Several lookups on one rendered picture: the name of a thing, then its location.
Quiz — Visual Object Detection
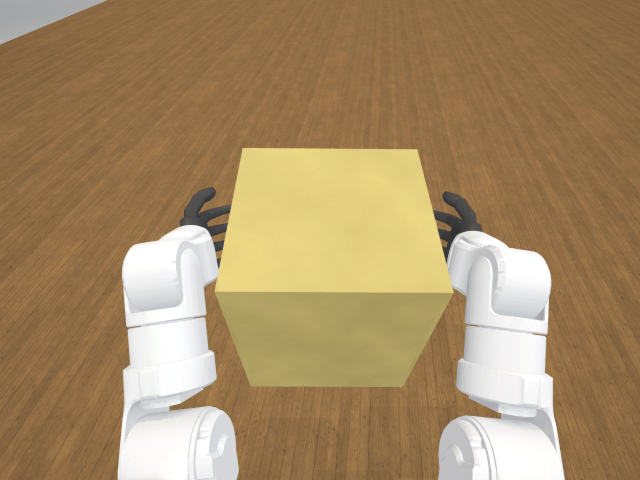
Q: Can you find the carton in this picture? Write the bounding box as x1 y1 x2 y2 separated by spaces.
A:
215 148 454 387

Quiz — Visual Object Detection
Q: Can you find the robot right hand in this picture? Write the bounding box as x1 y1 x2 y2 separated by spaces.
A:
433 191 482 264

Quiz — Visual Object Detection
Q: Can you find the left robot forearm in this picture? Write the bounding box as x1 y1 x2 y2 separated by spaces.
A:
118 225 219 480

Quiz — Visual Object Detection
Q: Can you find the right robot forearm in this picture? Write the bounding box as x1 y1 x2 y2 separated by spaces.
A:
447 231 565 480

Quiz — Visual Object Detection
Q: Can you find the right robot upper arm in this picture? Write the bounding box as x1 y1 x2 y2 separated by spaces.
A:
438 415 564 480

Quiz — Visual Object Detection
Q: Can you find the robot left hand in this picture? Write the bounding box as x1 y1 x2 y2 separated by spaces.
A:
180 187 231 268

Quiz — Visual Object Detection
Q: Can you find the left robot upper arm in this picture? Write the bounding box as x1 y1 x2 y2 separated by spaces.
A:
119 406 239 480

